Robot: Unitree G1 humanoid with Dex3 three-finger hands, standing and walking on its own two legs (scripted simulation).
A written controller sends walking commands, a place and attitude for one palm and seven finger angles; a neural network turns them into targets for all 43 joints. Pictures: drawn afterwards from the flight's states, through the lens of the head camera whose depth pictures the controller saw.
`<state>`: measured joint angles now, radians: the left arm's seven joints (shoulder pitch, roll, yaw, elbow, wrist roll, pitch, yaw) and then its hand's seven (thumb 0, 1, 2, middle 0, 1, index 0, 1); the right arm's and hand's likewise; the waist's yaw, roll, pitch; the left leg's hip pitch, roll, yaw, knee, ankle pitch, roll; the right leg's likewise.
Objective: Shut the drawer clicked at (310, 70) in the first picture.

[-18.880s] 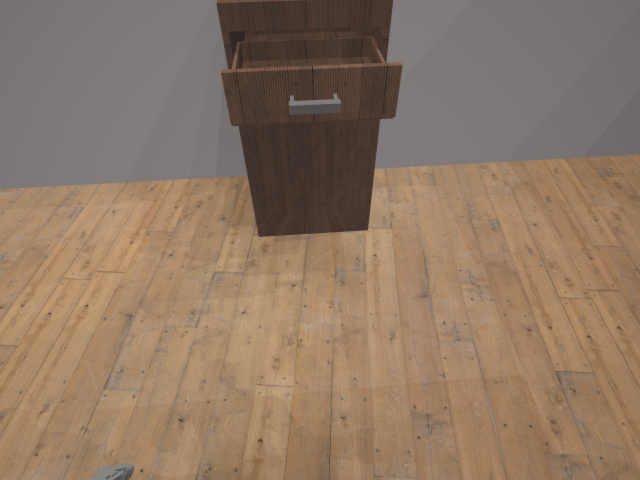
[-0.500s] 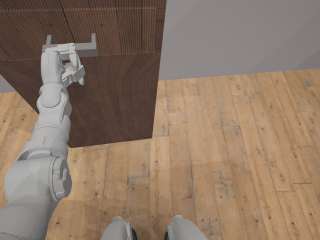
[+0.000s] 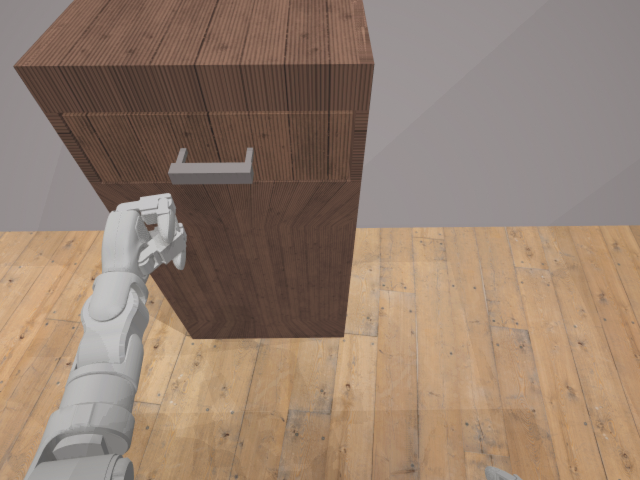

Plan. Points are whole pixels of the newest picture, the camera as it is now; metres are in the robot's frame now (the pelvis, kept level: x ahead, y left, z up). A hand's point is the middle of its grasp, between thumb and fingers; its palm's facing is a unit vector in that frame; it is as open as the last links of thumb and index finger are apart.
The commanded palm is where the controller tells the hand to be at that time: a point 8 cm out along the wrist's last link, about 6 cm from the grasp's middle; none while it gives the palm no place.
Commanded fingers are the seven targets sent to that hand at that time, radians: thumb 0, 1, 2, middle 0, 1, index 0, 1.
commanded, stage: draw the hand back to the body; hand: left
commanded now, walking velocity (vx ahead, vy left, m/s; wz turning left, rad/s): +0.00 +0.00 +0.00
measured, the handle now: (214, 163) +0.58 +0.17 +0.05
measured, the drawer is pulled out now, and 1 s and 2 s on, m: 0.00 0.00 0.00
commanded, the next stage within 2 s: step back with the hand held close in 1.04 s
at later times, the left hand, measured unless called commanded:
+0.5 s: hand (80, 325) +0.25 +0.22 +0.15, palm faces +0.24 -0.93 -0.26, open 3.3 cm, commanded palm +0.20 +0.27 +0.16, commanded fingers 0.00 0.90 0.90 -1.40 -1.60 -1.40 -1.60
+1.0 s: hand out of the picture +0.16 +0.26 +0.20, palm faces +0.41 -0.82 -0.39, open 3.3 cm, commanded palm +0.11 +0.30 +0.21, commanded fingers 0.00 0.90 0.90 -1.40 -1.60 -1.40 -1.60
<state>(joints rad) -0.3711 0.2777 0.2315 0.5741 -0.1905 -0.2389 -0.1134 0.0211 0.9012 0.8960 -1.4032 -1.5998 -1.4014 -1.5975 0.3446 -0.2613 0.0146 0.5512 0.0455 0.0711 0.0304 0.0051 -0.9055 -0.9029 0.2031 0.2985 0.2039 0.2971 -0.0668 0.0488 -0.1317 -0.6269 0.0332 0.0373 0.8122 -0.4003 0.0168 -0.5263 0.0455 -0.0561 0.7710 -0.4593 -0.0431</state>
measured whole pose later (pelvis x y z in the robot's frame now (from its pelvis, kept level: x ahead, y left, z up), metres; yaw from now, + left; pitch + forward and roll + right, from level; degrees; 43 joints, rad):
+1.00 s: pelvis -0.01 +0.02 +0.04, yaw +1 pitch -5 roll +0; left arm 0.54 0.32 0.28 -0.46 -0.08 -0.09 0.09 0.02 0.89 0.90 -1.41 -1.60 -1.41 -1.60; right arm 0.19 -0.25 0.03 0.61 0.01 -0.06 -0.06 0.01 -0.90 -0.90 0.20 0.30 0.20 0.30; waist 0.07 0.09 0.02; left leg -0.12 -0.02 0.04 0.43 -0.23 0.04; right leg -0.01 0.01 -0.05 0.37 -0.28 -0.02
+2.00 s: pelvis -0.10 +0.04 +0.02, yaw +2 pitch +0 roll -3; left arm 0.63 0.38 0.34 -0.61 -0.05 -0.23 0.14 0.02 0.89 0.90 -1.41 -1.60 -1.41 -1.60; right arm 0.21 -0.23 0.00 0.57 -0.01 -0.04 -0.07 0.01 -0.90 -0.90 0.21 0.30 0.21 0.30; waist 0.01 0.02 0.04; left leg -0.44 -0.01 0.01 0.60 -0.20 0.06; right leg -0.31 0.02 -0.07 0.51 -0.19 0.01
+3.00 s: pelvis -0.25 +0.03 +0.03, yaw +2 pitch -1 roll -1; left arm 0.67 0.44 0.38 -0.64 -0.05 -0.23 0.13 0.02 0.89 0.89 -1.41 -1.60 -1.41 -1.60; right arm 0.23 -0.16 0.03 0.59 0.00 -0.13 -0.04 0.01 -0.90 -0.90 0.21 0.30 0.21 0.30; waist -0.02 0.01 0.00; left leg -0.35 0.02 -0.01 0.57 -0.26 0.00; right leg -0.18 0.02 -0.02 0.49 -0.31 -0.03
